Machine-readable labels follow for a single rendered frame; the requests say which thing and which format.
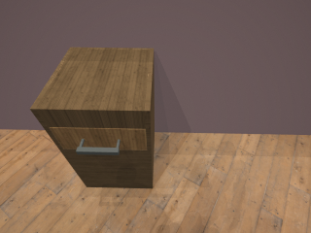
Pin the handle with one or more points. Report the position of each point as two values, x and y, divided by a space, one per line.
98 150

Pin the cabinet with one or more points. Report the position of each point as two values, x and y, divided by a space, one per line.
104 88

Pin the drawer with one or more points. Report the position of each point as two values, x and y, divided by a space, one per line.
130 138

